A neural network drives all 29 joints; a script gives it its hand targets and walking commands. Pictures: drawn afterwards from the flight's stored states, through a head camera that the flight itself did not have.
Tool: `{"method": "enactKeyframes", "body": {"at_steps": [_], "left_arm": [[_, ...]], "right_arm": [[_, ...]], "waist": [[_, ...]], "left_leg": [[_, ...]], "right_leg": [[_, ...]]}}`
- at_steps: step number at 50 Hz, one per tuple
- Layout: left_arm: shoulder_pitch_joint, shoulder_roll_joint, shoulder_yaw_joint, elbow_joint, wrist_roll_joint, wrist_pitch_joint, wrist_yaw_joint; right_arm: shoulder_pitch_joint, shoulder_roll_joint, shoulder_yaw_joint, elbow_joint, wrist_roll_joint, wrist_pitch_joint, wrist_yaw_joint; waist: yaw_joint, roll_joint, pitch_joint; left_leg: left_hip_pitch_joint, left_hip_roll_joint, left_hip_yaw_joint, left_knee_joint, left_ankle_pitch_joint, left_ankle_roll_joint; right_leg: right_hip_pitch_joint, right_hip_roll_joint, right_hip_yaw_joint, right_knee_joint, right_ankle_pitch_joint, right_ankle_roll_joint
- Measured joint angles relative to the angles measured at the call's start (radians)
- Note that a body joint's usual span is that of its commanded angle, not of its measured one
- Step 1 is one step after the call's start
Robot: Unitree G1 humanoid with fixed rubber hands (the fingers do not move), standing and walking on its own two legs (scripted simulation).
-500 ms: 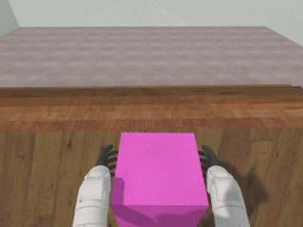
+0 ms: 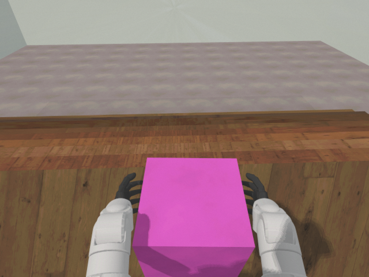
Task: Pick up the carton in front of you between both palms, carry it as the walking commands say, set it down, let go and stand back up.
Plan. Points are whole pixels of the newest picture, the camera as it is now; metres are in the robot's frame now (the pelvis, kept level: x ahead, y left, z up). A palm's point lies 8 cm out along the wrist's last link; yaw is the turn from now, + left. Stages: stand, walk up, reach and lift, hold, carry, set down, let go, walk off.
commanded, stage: carry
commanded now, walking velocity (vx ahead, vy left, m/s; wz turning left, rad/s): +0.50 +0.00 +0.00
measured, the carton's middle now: (191, 223) +0.29 +0.00 -0.01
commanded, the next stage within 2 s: none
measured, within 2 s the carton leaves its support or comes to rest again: neither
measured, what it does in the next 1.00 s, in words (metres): walks ahead: right foot, then left foot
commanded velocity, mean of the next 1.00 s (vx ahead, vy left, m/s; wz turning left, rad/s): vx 0.50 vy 0.00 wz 0.00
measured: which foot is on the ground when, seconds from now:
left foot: down 0.00-0.38, up 0.40-0.66, down 0.68-1.00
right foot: down 0.00-0.24, up 0.26-0.34, down 0.36-0.72, up 0.74-1.00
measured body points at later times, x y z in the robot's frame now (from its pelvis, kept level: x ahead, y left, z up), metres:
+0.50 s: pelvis +0.18 -0.01 -0.01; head +0.17 -0.01 +0.44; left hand +0.45 +0.15 +0.07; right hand +0.46 -0.16 +0.07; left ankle +0.10 +0.11 -0.68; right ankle +0.09 -0.09 -0.74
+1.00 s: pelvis +0.49 +0.04 +0.01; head +0.49 +0.05 +0.46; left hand +0.78 +0.16 +0.08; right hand +0.75 -0.14 +0.08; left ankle +0.43 +0.10 -0.74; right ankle +0.57 -0.12 -0.68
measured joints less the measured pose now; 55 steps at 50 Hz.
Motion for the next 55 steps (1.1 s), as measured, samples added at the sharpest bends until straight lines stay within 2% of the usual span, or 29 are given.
{"method": "enactKeyframes", "body": {"at_steps": [3,7,10,12,15,16,18,19,20,23,25,27,30,33,34,35,36,38,39,41,43,48,51,55], "left_arm": [[0.018,0.004,-0.020,-0.074,-0.030,0.033,0.011],[0.041,0.008,-0.069,-0.173,-0.071,0.117,0.042],[0.061,0.013,-0.095,-0.249,-0.091,0.204,0.066],[0.078,0.026,-0.097,-0.313,-0.108,0.257,0.078],[0.106,0.053,-0.086,-0.398,-0.149,0.317,0.080],[0.110,0.051,-0.082,-0.416,-0.159,0.333,0.080],[0.110,0.031,-0.079,-0.447,-0.165,0.357,0.082],[0.105,0.015,-0.082,-0.458,-0.161,0.362,0.082],[0.102,0.012,-0.103,-0.460,-0.156,0.363,0.082],[0.106,0.017,-0.137,-0.473,-0.151,0.388,0.089],[0.114,0.018,-0.135,-0.499,-0.152,0.409,0.094],[0.114,0.019,-0.124,-0.526,-0.153,0.423,0.098],[0.097,0.017,-0.107,-0.542,-0.156,0.426,0.099],[0.075,0.014,-0.091,-0.542,-0.160,0.426,0.099],[0.071,0.013,-0.086,-0.540,-0.161,0.425,0.098],[0.069,0.015,-0.078,-0.535,-0.161,0.423,0.097],[0.070,0.018,-0.069,-0.526,-0.162,0.421,0.095],[0.075,0.021,-0.061,-0.507,-0.160,0.419,0.093],[0.079,0.017,-0.061,-0.500,-0.157,0.418,0.092],[0.091,0.015,-0.075,-0.492,-0.150,0.413,0.090],[0.098,0.017,-0.095,-0.485,-0.144,0.400,0.089],[0.110,0.018,-0.123,-0.503,-0.134,0.378,0.087],[0.118,0.019,-0.131,-0.537,-0.130,0.381,0.088],[0.127,0.020,-0.128,-0.575,-0.130,0.401,0.088]], "right_arm": [[0.016,-0.003,0.024,-0.077,0.025,0.038,-0.014],[0.048,-0.025,0.050,-0.194,0.080,0.131,-0.038],[0.059,-0.048,0.068,-0.250,0.125,0.208,-0.052],[0.053,-0.039,0.083,-0.281,0.139,0.251,-0.064],[0.063,-0.008,0.109,-0.348,0.133,0.307,-0.087],[0.074,-0.011,0.121,-0.377,0.134,0.328,-0.093],[0.095,-0.016,0.123,-0.442,0.138,0.367,-0.099],[0.106,-0.018,0.112,-0.478,0.141,0.380,-0.099],[0.120,-0.020,0.097,-0.506,0.148,0.390,-0.098],[0.141,-0.022,0.080,-0.541,0.161,0.415,-0.098],[0.132,-0.021,0.084,-0.543,0.166,0.428,-0.097],[0.113,-0.019,0.088,-0.540,0.168,0.434,-0.097],[0.088,-0.016,0.088,-0.541,0.162,0.432,-0.092],[0.071,-0.013,0.087,-0.543,0.153,0.428,-0.088],[0.064,-0.012,0.086,-0.539,0.149,0.428,-0.087],[0.057,-0.010,0.090,-0.524,0.146,0.424,-0.087],[0.050,-0.009,0.095,-0.503,0.141,0.418,-0.086],[0.045,-0.009,0.101,-0.470,0.136,0.413,-0.085],[0.051,-0.009,0.100,-0.463,0.136,0.412,-0.085],[0.073,-0.013,0.099,-0.465,0.142,0.407,-0.084],[0.091,-0.015,0.097,-0.477,0.145,0.399,-0.085],[0.116,-0.018,0.090,-0.504,0.160,0.373,-0.084],[0.119,-0.019,0.094,-0.528,0.167,0.372,-0.083],[0.116,-0.019,0.105,-0.548,0.166,0.386,-0.082]], "waist": [[0.000,0.006,-0.034],[-0.010,0.013,-0.071],[-0.011,-0.009,-0.087],[-0.006,-0.028,-0.088],[-0.003,0.003,-0.084],[-0.002,0.018,-0.082],[-0.007,0.041,-0.071],[-0.016,0.049,-0.064],[-0.023,0.052,-0.063],[-0.017,0.017,-0.056],[-0.002,-0.005,-0.052],[0.015,-0.018,-0.045],[0.034,-0.027,-0.034],[0.038,-0.033,-0.015],[0.037,-0.032,-0.010],[0.035,-0.038,-0.005],[0.026,-0.046,0.000],[0.008,-0.033,0.015],[0.001,-0.024,0.022],[-0.012,-0.011,0.031],[-0.024,-0.001,0.034],[-0.044,0.008,0.017],[-0.045,0.003,0.009],[-0.034,-0.004,0.003]], "left_leg": [[-0.058,0.017,0.024,0.060,-0.005,-0.002],[-0.111,0.046,0.056,0.141,-0.077,-0.004],[-0.087,0.047,0.104,0.086,-0.009,-0.005],[-0.060,0.035,0.132,0.063,-0.009,-0.008],[-0.027,0.057,0.158,0.047,-0.059,-0.009],[-0.012,0.069,0.159,0.033,-0.066,-0.013],[0.016,0.090,0.153,0.027,-0.087,-0.024],[0.011,0.099,0.146,0.066,-0.108,-0.025],[-0.021,0.110,0.148,0.149,-0.116,-0.022],[-0.174,0.079,0.143,0.452,-0.175,0.002],[-0.267,0.071,0.167,0.520,-0.152,0.015],[-0.334,0.072,0.190,0.460,-0.089,0.014],[-0.388,0.069,0.217,0.271,0.031,0.012],[-0.372,0.046,0.273,0.094,0.147,0.027],[-0.344,0.036,0.297,0.049,0.159,0.034],[-0.320,0.028,0.311,0.048,0.223,0.059],[-0.318,0.026,0.324,0.094,0.220,0.087],[-0.289,0.031,0.330,0.126,0.142,0.122],[-0.262,0.032,0.331,0.108,0.120,0.126],[-0.199,0.032,0.332,0.036,0.124,0.107],[-0.136,0.032,0.330,-0.038,0.126,0.103],[0.010,0.029,0.312,-0.168,0.104,0.087],[0.098,0.026,0.301,-0.211,0.068,0.069],[0.217,0.023,0.289,-0.232,-0.010,0.035]], "right_leg": [[-0.054,-0.013,-0.030,0.046,0.019,0.001],[-0.076,-0.020,-0.061,0.069,0.038,0.006],[-0.070,-0.043,-0.056,0.075,-0.005,0.013],[-0.084,-0.065,-0.056,0.120,-0.027,0.008],[-0.155,-0.056,-0.132,0.238,-0.114,-0.005],[-0.168,-0.044,-0.158,0.224,-0.121,-0.010],[-0.155,-0.019,-0.213,0.095,-0.044,-0.019],[-0.128,-0.011,-0.231,0.048,0.044,-0.035],[-0.113,-0.010,-0.249,0.047,0.062,-0.045],[-0.048,-0.027,-0.264,0.010,0.001,-0.051],[0.009,-0.035,-0.256,-0.061,0.005,-0.034],[0.071,-0.039,-0.244,-0.135,0.015,-0.025],[0.158,-0.048,-0.232,-0.204,0.000,-0.011],[0.230,-0.070,-0.226,-0.181,-0.071,0.017],[0.239,-0.081,-0.227,-0.126,-0.111,0.024],[0.229,-0.102,-0.226,-0.031,-0.154,0.027],[0.180,-0.125,-0.214,0.120,-0.134,0.021],[0.028,-0.109,-0.135,0.449,-0.094,0.004],[-0.049,-0.098,-0.116,0.568,-0.071,-0.009],[-0.183,-0.092,-0.109,0.673,-0.008,-0.026],[-0.285,-0.096,-0.120,0.651,0.054,-0.029],[-0.433,-0.109,-0.162,0.440,0.166,-0.012],[-0.463,-0.111,-0.190,0.290,0.227,-0.008],[-0.450,-0.099,-0.236,0.138,0.311,-0.026]]}}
